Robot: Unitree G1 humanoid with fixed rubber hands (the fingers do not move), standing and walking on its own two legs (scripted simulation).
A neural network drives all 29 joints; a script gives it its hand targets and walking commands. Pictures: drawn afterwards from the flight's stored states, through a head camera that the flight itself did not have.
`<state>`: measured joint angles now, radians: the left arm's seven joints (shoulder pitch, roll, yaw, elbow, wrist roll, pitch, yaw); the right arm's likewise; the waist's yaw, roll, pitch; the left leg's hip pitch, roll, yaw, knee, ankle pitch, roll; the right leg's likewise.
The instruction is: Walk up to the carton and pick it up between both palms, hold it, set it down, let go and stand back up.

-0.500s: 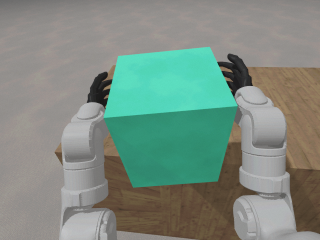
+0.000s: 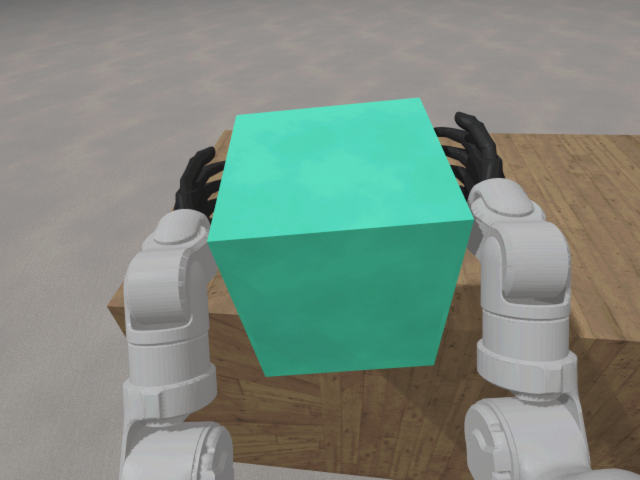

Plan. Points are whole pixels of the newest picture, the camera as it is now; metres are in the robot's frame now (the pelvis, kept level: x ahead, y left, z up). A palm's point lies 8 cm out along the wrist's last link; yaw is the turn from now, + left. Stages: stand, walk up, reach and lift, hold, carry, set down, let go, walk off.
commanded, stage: hold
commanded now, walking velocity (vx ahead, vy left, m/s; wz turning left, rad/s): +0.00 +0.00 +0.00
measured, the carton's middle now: (338, 244) +0.33 -0.01 +0.17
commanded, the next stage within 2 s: none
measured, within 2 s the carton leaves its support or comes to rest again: neither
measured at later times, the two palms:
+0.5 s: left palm (194, 223) +0.32 +0.15 +0.22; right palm (476, 190) +0.32 -0.15 +0.25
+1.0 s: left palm (193, 225) +0.32 +0.15 +0.22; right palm (473, 193) +0.32 -0.15 +0.24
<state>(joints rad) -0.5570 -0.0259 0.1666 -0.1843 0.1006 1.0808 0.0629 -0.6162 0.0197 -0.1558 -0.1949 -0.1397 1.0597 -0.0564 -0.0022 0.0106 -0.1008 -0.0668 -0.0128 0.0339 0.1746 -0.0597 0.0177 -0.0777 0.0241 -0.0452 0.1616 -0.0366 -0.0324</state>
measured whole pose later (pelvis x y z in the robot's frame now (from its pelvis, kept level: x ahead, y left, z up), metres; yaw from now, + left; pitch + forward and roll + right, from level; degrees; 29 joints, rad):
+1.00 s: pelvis +0.00 +0.00 +0.00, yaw +0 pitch -3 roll +0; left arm -0.53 -0.04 0.17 -0.18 0.11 1.05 0.06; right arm -0.59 0.02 -0.15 -0.18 -0.14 1.03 -0.05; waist 0.00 0.02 -0.09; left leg -0.06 -0.02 0.03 0.15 -0.05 0.02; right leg -0.07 0.02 -0.04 0.14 -0.02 -0.03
